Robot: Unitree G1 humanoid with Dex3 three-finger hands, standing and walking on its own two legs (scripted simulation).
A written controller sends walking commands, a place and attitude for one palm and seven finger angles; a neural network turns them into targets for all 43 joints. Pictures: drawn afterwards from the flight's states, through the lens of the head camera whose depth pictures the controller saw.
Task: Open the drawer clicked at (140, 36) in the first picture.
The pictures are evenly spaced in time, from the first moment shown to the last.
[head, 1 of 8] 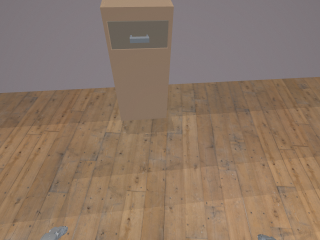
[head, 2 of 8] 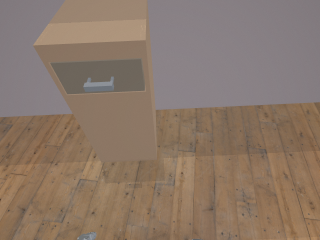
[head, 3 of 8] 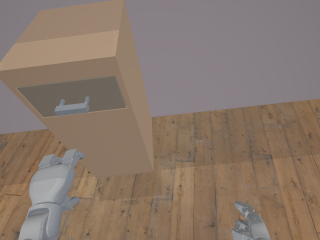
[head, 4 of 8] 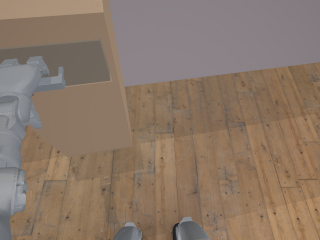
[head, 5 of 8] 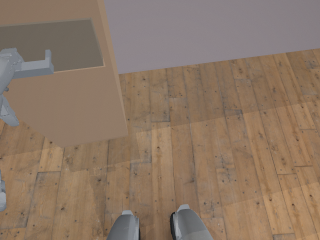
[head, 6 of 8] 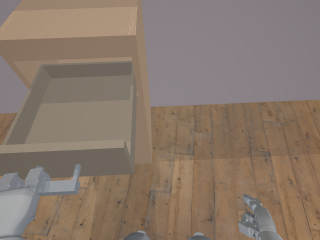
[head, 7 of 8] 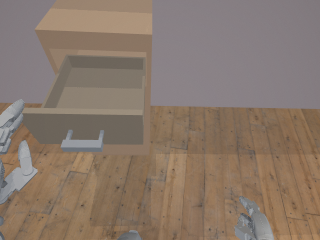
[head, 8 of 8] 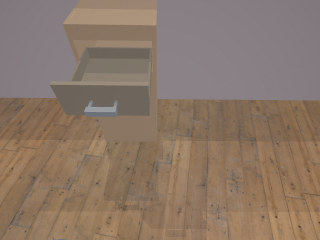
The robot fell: no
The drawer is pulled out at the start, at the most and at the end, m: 0.00 0.30 0.30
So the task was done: yes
